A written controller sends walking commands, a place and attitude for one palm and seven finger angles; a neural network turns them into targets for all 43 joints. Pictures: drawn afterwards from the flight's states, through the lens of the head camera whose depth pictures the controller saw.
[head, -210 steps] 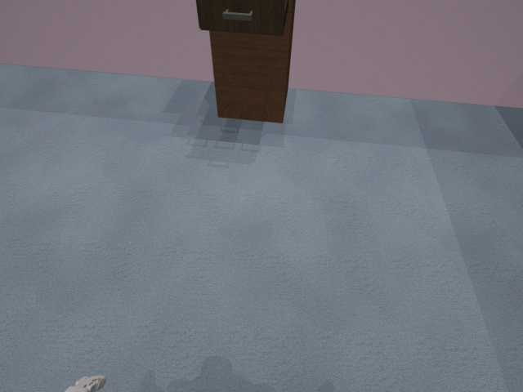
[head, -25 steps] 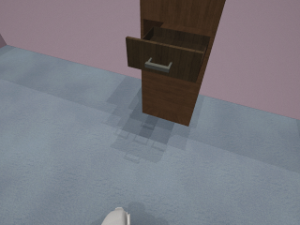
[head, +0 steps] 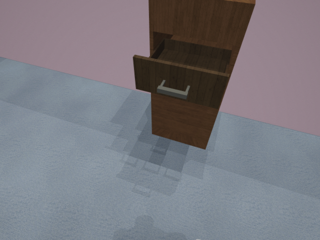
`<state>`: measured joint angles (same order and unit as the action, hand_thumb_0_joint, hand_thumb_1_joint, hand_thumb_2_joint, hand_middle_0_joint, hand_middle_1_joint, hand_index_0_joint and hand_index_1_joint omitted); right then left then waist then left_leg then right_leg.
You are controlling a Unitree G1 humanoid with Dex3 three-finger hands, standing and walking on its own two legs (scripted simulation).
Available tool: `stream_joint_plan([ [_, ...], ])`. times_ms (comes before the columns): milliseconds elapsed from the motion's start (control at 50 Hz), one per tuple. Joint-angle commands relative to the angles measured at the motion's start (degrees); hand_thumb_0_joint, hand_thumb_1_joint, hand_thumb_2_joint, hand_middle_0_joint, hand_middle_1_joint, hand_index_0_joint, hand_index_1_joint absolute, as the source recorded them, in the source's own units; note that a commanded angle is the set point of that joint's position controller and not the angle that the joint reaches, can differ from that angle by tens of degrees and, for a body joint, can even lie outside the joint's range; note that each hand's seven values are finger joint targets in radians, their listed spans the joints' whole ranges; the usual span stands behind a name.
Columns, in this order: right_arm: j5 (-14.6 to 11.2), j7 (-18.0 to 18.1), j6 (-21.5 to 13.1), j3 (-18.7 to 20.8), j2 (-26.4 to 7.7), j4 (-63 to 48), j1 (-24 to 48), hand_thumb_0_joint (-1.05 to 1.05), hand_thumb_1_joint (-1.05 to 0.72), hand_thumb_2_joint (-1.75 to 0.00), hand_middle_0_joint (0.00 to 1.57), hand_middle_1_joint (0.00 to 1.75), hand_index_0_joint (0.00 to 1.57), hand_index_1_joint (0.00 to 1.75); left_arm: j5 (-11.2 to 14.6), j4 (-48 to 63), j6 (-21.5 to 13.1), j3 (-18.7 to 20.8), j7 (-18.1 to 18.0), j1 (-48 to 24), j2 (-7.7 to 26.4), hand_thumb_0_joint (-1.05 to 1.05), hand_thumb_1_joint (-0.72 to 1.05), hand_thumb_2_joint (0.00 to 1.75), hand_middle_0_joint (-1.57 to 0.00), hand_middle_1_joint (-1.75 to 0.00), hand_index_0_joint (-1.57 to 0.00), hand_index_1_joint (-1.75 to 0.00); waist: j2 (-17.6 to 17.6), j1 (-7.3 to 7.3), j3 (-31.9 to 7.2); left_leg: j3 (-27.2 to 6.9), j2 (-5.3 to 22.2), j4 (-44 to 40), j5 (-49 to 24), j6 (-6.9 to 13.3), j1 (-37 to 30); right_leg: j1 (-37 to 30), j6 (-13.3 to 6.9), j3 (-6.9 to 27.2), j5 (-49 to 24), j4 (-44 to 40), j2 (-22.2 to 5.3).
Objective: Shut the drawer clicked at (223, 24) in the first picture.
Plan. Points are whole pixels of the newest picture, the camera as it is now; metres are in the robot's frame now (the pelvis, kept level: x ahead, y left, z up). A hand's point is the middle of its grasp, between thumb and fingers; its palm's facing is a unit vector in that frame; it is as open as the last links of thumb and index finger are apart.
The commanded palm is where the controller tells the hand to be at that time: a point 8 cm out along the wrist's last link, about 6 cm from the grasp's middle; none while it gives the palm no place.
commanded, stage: turn to face it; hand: left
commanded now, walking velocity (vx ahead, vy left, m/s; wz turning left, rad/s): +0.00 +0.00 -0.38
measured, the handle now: (174, 88) +0.68 +0.00 -0.03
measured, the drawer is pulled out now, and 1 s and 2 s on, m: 0.25 0.25 0.25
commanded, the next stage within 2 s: take the last steps up to it in 0.34 s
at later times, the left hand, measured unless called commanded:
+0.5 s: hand out of the picture +0.12 +0.19 -0.18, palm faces -0.10 -0.98 -0.18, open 7.4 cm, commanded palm none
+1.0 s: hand (130, 225) +0.19 +0.11 -0.15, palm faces -0.16 -0.96 -0.21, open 7.2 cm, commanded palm none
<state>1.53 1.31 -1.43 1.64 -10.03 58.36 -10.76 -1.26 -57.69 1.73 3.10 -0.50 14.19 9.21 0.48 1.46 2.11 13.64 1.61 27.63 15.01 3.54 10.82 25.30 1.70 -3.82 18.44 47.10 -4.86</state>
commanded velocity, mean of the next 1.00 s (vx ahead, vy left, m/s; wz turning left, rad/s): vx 0.17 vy -0.01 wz -0.15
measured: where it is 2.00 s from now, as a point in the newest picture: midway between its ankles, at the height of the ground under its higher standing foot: (176, 239)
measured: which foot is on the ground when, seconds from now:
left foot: down 0.00-0.10, up 0.12-0.42, down 0.44-0.88, up 0.90-1.00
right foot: up 0.00-0.06, down 0.08-0.46, up 0.48-0.86, down 0.88-1.00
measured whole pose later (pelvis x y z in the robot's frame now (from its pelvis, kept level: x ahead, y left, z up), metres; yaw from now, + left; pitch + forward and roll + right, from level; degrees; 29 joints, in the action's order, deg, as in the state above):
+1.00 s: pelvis +0.07 -0.05 +0.00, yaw -13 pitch -1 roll +0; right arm 1.7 0.1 0.7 2.7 -9.3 66.3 -23.3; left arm -0.4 -58.4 -3.4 3.7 -0.5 11.2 8.2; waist -2.2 -1.5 1.7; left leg 4.5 5.5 56.4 23.9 -0.7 21.3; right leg 10.6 -2.5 -7.9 16.1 27.1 -1.0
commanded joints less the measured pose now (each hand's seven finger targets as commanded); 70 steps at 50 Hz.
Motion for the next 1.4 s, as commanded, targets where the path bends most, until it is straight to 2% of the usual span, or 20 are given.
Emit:
stream_joint_plan([
  [0, 0.01, 0.48, 0.37, 2.53, -9.20, -2.10, -1.67, 0.00, -0.90, -0.90, 0.20, 0.30, 0.20, 0.30, -0.20, 3.00, -0.62, 0.68, 0.18, 3.47, 3.10, 0.00, 0.90, 0.90, -0.20, -0.30, -0.20, -0.30, -5.75, -0.64, 0.09, -9.16, 17.72, -4.62, -17.69, 3.94, 1.35, -7.66, -0.45, -1.56, -1.98, -10.01, 1.46],
  [40, -0.56, 0.18, 0.74, 2.58, -8.19, -2.34, -2.01, 0.00, -0.90, -0.90, 0.20, 0.30, 0.20, 0.30, -0.37, 2.56, -1.42, 1.10, 0.06, 6.47, 6.13, 0.00, 0.90, 0.90, -0.20, -0.30, -0.20, -0.30, -1.52, 0.56, -2.25, -4.95, 13.50, 4.97, -11.54, -0.83, 3.01, -14.60, -1.44, 1.60, -14.74, -21.05, -0.57],
  [80, -1.04, 0.11, 1.35, 1.41, -3.59, -4.63, -0.72, 0.00, -0.90, -0.90, 0.20, 0.30, 0.20, 0.30, -0.08, 2.29, -2.39, 1.98, -0.63, 9.10, 13.27, 0.00, 0.90, 0.90, -0.20, -0.30, -0.20, -0.30, 13.03, 1.68, -3.58, -4.25, 3.26, 23.98, 20.34, -6.58, 17.09, -20.83, -13.35, 22.63, -45.21, -27.03, -19.12],
  [140, -1.05, 0.51, 2.47, 1.81, -5.07, -3.59, -0.49, 0.00, -0.90, -0.90, 0.20, 0.30, 0.20, 0.30, 0.11, 3.40, -2.11, 1.91, -1.23, 2.93, 11.12, 0.00, 0.90, 0.90, -0.20, -0.30, -0.20, -0.30, 7.99, -0.28, -5.21, -12.44, 3.75, 34.84, 14.62, -6.71, 18.42, -18.58, -14.93, 18.58, -35.44, -27.69, -13.57],
  [380, -1.15, 0.86, 1.72, 1.48, -3.64, -1.70, -8.47, 0.00, -0.90, -0.90, 0.20, 0.30, 0.20, 0.30, 0.30, 4.65, -0.22, 2.94, -0.63, -3.74, 11.62, 0.00, 0.90, 0.90, -0.20, -0.30, -0.20, -0.30, 7.45, -3.06, -5.69, -9.43, 0.72, -1.70, -0.52, -6.29, -1.02, -11.12, -8.83, 15.06, -16.31, -24.23, -5.82],
  [400, -1.08, 1.01, 1.21, 1.51, -5.48, -1.32, -9.57, 0.00, -0.90, -0.90, 0.20, 0.30, 0.20, 0.30, 0.71, 5.21, 0.06, 2.42, -0.50, -3.59, 9.51, 0.00, 0.90, 0.90, -0.20, -0.30, -0.20, -0.30, 2.34, -3.09, -5.31, -12.06, 3.76, -7.11, -1.97, -5.29, -5.85, -6.40, -6.26, 12.95, -10.88, -20.90, -2.66],
  [440, -0.02, 0.95, 1.35, 2.35, -11.99, -3.55, -6.90, 0.00, -0.90, -0.90, 0.20, 0.30, 0.20, 0.30, 0.76, 6.43, 0.48, 1.64, 0.07, -3.63, 5.82, 0.00, 0.90, 0.90, -0.20, -0.30, -0.20, -0.30, -17.01, -2.74, -0.22, -31.99, 21.09, -16.89, 3.73, 3.80, 1.47, 1.00, -0.97, 2.87, 10.19, -5.01, 6.10],
  [460, 0.37, 1.18, 1.23, 2.33, -11.55, -3.63, -6.03, 0.00, -0.90, -0.90, 0.20, 0.30, 0.20, 0.30, 0.03, 6.35, 1.16, 2.03, 0.17, -5.88, 7.21, 0.00, 0.90, 0.90, -0.20, -0.30, -0.20, -0.30, -16.75, -3.70, 2.54, -33.17, 21.67, -19.92, 10.10, 4.97, 5.67, 2.12, -0.89, 5.63, 11.18, 4.09, 5.02],
  [520, 0.33, 1.14, 0.04, 1.60, -8.98, -3.57, -4.77, 0.00, -0.90, -0.90, 0.20, 0.30, 0.20, 0.30, -0.52, 4.69, 0.07, 2.11, 1.49, -3.64, 6.95, 0.00, 0.90, 0.90, -0.20, -0.30, -0.20, -0.30, -7.79, -1.54, 2.95, -24.56, 16.04, -18.45, 8.02, 3.88, 0.29, 7.62, -1.09, 5.03, 4.18, 13.69, 3.70],
  [620, 0.20, 1.02, -1.69, 1.59, -7.46, 0.22, -13.76, 0.00, -0.90, -0.90, 0.20, 0.30, 0.20, 0.30, -0.17, 4.35, -1.21, 0.76, 1.89, -6.62, 5.04, 0.00, 0.90, 0.90, -0.20, -0.30, -0.20, -0.30, -8.06, -4.44, 0.76, -19.31, 15.83, -15.77, -11.36, 4.81, -10.23, 8.84, -0.51, 2.34, 2.32, 7.12, 1.70],
  [740, 0.53, 0.55, -1.30, 2.30, -8.08, 2.98, -16.17, 0.00, -0.90, -0.90, 0.20, 0.30, 0.20, 0.30, 0.08, 4.18, -1.87, 0.06, 2.08, -9.98, 3.23, 0.00, 0.90, 0.90, -0.20, -0.30, -0.20, -0.30, -9.99, -5.51, 1.75, -17.43, 16.48, -15.00, -8.98, 4.78, -7.94, 1.42, -1.41, -1.04, 4.47, -6.31, 1.38],
  [820, 0.13, 0.15, -0.87, 2.25, -7.07, 3.84, -13.44, 0.00, -0.90, -0.90, 0.20, 0.30, 0.20, 0.30, 0.08, 0.46, -2.81, 0.80, 1.89, -1.65, 3.97, 0.00, 0.90, 0.90, -0.20, -0.30, -0.20, -0.30, -6.86, -0.99, 0.20, -13.97, 12.55, -7.30, -0.35, 1.13, 1.26, -16.81, -2.40, -3.83, -4.18, -22.04, 3.62],
  [840, -0.38, -0.19, -1.12, 1.92, -5.34, 3.80, -12.86, 0.00, -0.90, -0.90, 0.20, 0.30, 0.20, 0.30, -0.03, -1.64, -3.44, 1.42, 1.41, 4.17, 6.57, 0.00, 0.90, 0.90, -0.20, -0.30, -0.20, -0.30, -1.01, 1.76, -1.78, -10.36, 9.61, 1.21, 3.32, -1.03, 8.86, -27.90, -3.98, 1.18, -3.99, -25.33, -0.39],
  [860, -0.94, -0.62, -1.38, 0.91, -1.46, 2.09, -11.82, 0.00, -0.90, -0.90, 0.20, 0.30, 0.20, 0.30, -0.23, -3.72, -4.06, 2.51, 0.69, 10.40, 12.55, 0.00, 0.90, 0.90, -0.20, -0.30, -0.20, -0.30, 14.21, 4.08, -3.21, -3.06, 2.98, 16.10, 13.95, -4.00, 23.16, -37.42, -9.16, 18.29, 1.39, -31.46, -14.22],
  [880, -0.58, -0.74, -0.70, 1.14, -4.25, -0.60, -6.98, 0.00, -0.90, -0.90, 0.20, 0.30, 0.20, 0.30, 0.60, -4.21, -3.83, 2.86, 0.09, 14.52, 15.12, 0.00, 0.90, 0.90, -0.20, -0.30, -0.20, -0.30, 14.28, 5.74, -2.39, -7.42, 2.63, 27.21, 20.82, -4.04, 27.10, -33.37, -13.38, 28.30, 4.80, -37.11, -20.70],
  [1000, 0.21, -1.67, 0.29, 2.34, -0.87, 2.59, -9.34, 0.00, -0.90, -0.90, 0.20, 0.30, 0.20, 0.30, 0.11, -2.02, -5.48, 0.56, -0.51, 4.55, 4.57, 0.00, 0.90, 0.90, -0.20, -0.30, -0.20, -0.30, 4.85, -1.92, 3.88, -10.14, 6.60, 31.71, 1.62, -5.15, 22.45, -17.78, -10.50, 7.08, -10.89, -37.66, -11.56],
  [1240, -0.52, -2.98, -0.66, 1.40, -1.95, -2.97, 4.98, 0.00, -0.90, -0.90, 0.20, 0.30, 0.20, 0.30, -0.21, -6.27, -5.78, 0.21, -0.71, 10.77, 8.13, 0.00, 0.90, 0.90, -0.20, -0.30, -0.20, -0.30, 6.68, 0.11, 6.12, -7.28, 3.40, 10.76, -1.21, -3.43, 16.43, -21.86, -9.78, 4.95, -25.81, -33.05, -11.40],
  [1300, 0.03, -1.75, -1.58, 1.85, -4.49, 0.58, -6.74, 0.00, -0.90, -0.90, 0.20, 0.30, 0.20, 0.30, 0.18, -6.39, -5.36, 0.29, -0.79, 9.63, 7.57, 0.00, 0.90, 0.90, -0.20, -0.30, -0.20, -0.30, 2.26, -5.47, 0.04, -6.06, 0.55, -0.19, -7.12, -2.17, -3.44, -17.86, -6.65, 0.51, -32.85, -15.38, -7.10],
  [1340, 0.34, -0.47, -1.81, 3.73, -14.56, 2.57, -17.36, 0.00, -0.90, -0.90, 0.20, 0.30, 0.20, 0.30, 1.15, -4.62, -5.33, -0.60, -0.16, 13.18, 2.84, 0.00, 0.90, 0.90, -0.20, -0.30, -0.20, -0.30, -18.92, -7.08, -11.01, -32.80, 23.47, -5.91, -25.15, 8.03, -23.70, 2.03, -2.38, -4.17, 14.32, 14.54, 4.04],
  [1380, -0.58, 0.28, -1.63, 3.17, -12.58, 1.23, -12.93, 0.00, -0.90, -0.90, 0.20, 0.30, 0.20, 0.30, 0.73, -2.76, -4.91, -0.59, -0.51, 7.07, 3.70, 0.00, 0.90, 0.90, -0.20, -0.30, -0.20, -0.30, -9.24, -6.45, -7.22, -32.80, 24.72, -9.66, -17.32, 10.60, -14.49, 7.11, -3.01, 2.13, 14.15, 25.77, 1.19],
])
